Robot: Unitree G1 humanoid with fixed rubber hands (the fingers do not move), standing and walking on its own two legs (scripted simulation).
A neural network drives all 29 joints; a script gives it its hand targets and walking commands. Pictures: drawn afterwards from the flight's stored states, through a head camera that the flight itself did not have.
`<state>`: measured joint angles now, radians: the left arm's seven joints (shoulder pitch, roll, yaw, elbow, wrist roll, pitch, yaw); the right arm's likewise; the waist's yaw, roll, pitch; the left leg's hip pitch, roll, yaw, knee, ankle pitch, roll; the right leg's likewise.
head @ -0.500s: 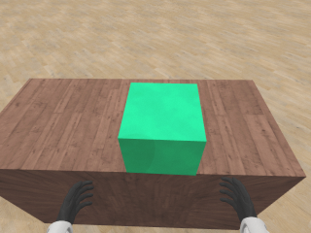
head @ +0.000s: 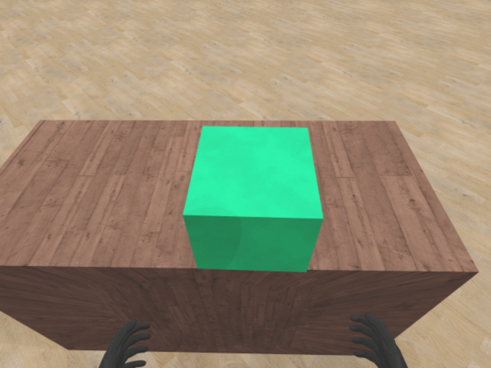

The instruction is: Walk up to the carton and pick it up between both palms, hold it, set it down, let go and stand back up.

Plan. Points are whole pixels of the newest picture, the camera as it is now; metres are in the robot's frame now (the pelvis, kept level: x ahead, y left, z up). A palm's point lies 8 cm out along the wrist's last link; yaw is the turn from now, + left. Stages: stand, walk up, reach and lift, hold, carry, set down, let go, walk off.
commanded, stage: let go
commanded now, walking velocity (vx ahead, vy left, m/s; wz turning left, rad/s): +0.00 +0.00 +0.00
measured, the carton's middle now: (253, 197) +0.45 +0.02 +0.00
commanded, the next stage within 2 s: stand in 0.50 s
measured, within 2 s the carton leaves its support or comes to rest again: neither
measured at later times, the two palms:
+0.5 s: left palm out of the picture +0.15 +0.22 -0.09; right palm out of the picture +0.14 -0.23 -0.09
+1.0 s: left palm out of the picture +0.01 +0.23 -0.13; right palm out of the picture +0.01 -0.24 -0.15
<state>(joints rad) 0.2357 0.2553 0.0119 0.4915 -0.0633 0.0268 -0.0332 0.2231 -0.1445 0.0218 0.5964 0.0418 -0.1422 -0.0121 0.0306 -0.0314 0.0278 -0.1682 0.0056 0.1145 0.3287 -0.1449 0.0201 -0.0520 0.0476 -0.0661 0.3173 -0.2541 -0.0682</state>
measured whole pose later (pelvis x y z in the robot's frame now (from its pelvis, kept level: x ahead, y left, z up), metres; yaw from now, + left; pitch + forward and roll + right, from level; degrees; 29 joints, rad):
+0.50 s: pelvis +0.00 -0.01 +0.00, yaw +0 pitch +0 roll +1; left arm 0.19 0.22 0.01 0.55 0.02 0.10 0.01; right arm 0.18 -0.19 0.01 0.76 0.01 -0.20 0.03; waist 0.00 -0.04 0.03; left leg -0.20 0.01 0.11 0.36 -0.15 0.01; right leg -0.09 0.05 -0.07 0.36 -0.27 -0.08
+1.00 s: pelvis +0.00 +0.00 -0.01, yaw +1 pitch -1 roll +0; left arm 0.41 0.17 0.02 0.86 0.03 -0.02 0.02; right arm 0.36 -0.21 -0.02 0.98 -0.04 0.00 0.00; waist 0.01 0.03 -0.03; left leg -0.22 0.02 0.10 0.43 -0.20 0.01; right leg -0.08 0.06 -0.08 0.38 -0.29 -0.08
